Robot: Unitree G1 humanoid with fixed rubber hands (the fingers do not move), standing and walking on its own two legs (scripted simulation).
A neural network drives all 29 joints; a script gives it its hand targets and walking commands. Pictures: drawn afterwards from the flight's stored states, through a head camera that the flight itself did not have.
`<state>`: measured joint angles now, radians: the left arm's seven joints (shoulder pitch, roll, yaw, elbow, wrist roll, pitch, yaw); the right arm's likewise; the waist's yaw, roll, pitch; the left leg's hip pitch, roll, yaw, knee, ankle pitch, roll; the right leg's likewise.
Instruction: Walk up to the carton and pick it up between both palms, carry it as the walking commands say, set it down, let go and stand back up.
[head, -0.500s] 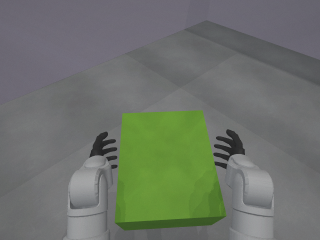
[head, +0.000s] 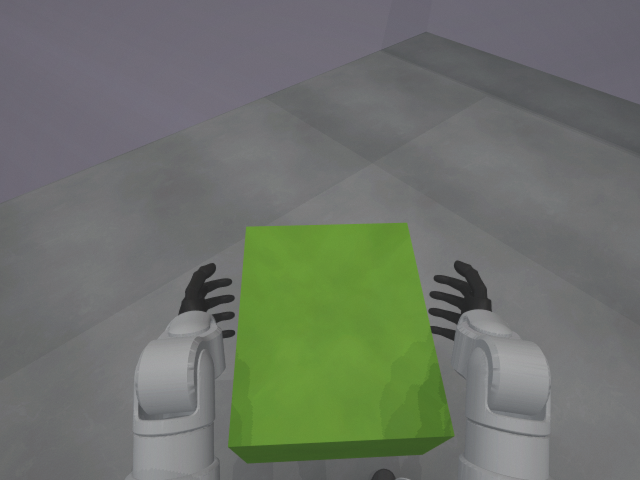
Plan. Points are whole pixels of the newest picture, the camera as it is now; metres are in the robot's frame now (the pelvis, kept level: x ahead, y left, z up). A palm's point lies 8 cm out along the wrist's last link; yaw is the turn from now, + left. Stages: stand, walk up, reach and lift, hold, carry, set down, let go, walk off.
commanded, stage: carry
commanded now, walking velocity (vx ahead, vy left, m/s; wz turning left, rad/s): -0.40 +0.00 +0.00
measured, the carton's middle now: (331, 336) +0.32 +0.00 -0.01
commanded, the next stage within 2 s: none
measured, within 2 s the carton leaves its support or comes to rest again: neither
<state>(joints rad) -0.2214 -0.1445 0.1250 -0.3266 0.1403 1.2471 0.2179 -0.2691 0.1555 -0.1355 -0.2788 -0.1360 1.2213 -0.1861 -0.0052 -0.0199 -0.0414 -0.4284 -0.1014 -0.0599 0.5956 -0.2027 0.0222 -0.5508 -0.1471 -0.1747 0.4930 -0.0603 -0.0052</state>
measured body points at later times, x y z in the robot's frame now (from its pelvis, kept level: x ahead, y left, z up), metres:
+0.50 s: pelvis -0.11 -0.04 +0.01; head -0.05 -0.07 +0.45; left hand +0.19 +0.11 +0.08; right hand +0.19 -0.21 +0.06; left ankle -0.09 +0.12 -0.66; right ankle -0.03 -0.11 -0.72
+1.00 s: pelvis -0.32 +0.06 +0.01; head -0.28 +0.10 +0.46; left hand -0.04 +0.23 +0.07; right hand -0.03 -0.09 +0.09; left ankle -0.33 +0.10 -0.72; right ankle -0.25 -0.09 -0.64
